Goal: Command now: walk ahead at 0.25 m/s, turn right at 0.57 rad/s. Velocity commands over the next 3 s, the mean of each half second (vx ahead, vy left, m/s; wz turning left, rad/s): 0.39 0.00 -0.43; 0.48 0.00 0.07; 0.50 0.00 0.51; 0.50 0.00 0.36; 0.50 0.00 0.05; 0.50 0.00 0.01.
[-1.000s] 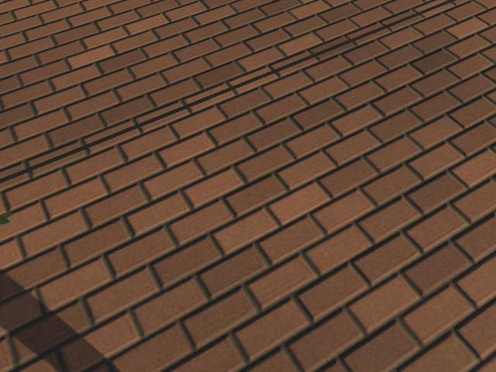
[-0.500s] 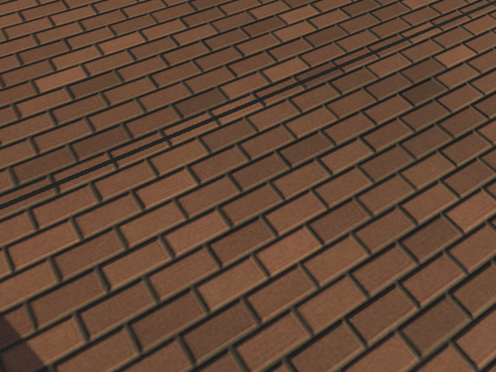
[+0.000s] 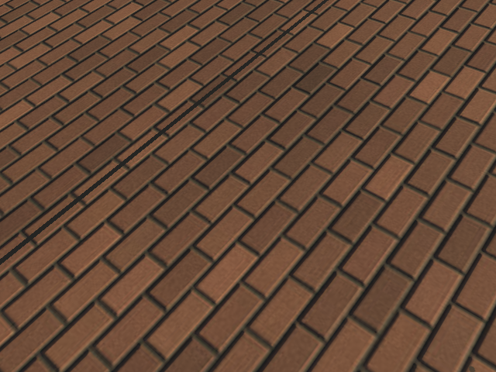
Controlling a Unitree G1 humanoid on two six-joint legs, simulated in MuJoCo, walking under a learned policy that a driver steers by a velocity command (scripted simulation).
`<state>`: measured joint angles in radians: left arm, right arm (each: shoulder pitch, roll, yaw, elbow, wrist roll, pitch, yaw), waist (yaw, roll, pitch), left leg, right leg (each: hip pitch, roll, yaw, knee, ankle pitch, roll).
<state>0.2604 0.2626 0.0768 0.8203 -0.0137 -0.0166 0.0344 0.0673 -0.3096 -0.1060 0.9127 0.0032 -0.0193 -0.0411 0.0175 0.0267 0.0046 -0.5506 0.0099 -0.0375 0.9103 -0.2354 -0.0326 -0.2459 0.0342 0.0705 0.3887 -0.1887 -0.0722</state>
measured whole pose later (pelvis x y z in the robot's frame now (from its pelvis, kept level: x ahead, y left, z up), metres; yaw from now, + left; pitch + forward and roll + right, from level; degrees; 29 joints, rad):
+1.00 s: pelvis +0.42 -0.09 +0.00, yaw -7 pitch +0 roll -2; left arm 0.31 0.26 0.07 0.84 0.02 -0.10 -0.01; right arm 0.18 -0.31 -0.07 0.85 0.03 -0.05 0.00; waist 0.04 0.05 0.02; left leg -0.69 0.11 -0.09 0.99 -0.11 0.01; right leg -0.08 0.05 -0.15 0.25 -0.19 -0.06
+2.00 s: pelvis +1.01 -0.06 +0.00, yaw +20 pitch +2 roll -1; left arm 0.35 0.26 0.05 0.82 0.00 -0.09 -0.02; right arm 0.20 -0.29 -0.05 0.67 0.01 -0.05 0.00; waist 0.06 0.04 0.01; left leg -0.62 0.08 -0.04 0.94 -0.23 0.01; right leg -0.16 0.05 -0.02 0.32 -0.19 -0.05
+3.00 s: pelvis +1.53 +0.13 +0.00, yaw +20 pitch +1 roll -1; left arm 0.31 0.27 0.05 0.84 0.00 -0.08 -0.03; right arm 0.21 -0.30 -0.06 0.77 0.01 -0.06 0.00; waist 0.04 0.04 0.02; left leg -0.63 0.12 -0.04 1.00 -0.21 -0.01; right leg -0.18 0.05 -0.05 0.31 -0.16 -0.07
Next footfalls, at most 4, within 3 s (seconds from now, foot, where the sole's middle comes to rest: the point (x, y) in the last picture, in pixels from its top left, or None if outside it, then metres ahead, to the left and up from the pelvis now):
0.26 left None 0.17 0.15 -0.79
0.72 right None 0.42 -0.18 -0.79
1.26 left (279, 278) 0.75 0.01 -0.79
1.74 right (322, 194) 1.07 -0.14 -0.79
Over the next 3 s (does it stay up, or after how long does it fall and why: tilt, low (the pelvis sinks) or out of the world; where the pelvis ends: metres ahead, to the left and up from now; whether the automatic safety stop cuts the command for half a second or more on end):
stays up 1.53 0.13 0.00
